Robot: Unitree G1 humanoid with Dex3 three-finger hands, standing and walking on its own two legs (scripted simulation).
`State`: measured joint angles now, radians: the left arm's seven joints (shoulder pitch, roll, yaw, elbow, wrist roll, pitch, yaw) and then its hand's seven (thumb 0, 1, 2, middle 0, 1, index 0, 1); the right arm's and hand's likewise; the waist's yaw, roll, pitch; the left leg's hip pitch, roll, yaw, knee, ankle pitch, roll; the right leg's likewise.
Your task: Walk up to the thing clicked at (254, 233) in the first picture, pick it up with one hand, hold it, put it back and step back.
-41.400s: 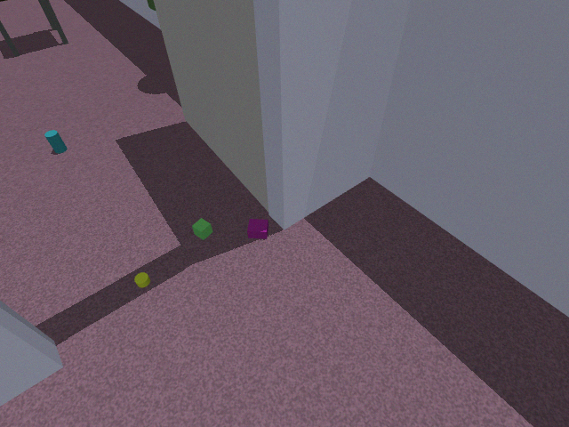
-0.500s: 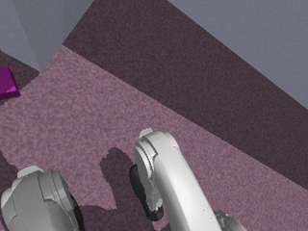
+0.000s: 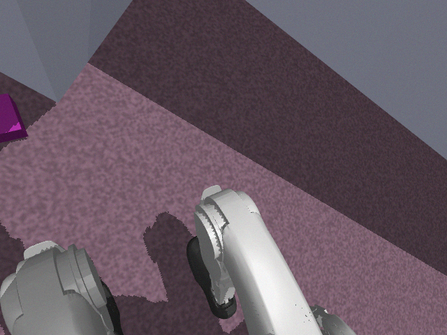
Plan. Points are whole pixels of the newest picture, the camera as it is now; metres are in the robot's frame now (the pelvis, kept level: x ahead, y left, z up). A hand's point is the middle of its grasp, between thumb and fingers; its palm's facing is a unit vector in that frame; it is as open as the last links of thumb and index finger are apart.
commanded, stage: rise first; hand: left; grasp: from above
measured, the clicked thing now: out of the picture +0.55 +0.27 -0.30
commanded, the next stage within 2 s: approach in 0.14 s
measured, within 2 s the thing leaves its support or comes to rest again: neither
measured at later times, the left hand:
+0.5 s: hand out of the picture +0.54 +0.28 -0.17, palm faces -0.42 -0.06 -0.91, open 13.7 cm
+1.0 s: hand out of the picture +0.54 +0.27 -0.18, palm faces -0.48 -0.08 -0.87, open 13.0 cm
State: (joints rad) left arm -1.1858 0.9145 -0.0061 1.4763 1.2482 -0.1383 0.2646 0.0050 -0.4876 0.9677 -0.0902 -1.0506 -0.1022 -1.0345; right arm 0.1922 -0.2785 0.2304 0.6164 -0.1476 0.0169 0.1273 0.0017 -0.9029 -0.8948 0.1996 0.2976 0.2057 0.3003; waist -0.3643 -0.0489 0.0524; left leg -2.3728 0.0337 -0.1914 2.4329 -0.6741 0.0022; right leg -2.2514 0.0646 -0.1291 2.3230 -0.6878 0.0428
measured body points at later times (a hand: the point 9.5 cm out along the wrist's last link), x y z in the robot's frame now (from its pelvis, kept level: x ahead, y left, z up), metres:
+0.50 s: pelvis +0.00 +0.00 +0.00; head +0.27 +0.09 +0.34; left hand +0.56 +0.28 -0.12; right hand +0.02 -0.26 -0.08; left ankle +0.07 +0.13 -0.29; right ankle +0.10 -0.12 -0.29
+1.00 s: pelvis +0.00 +0.00 -0.01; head +0.27 +0.09 +0.33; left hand +0.56 +0.27 -0.13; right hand -0.01 -0.26 -0.07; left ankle +0.07 +0.13 -0.29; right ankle +0.10 -0.12 -0.29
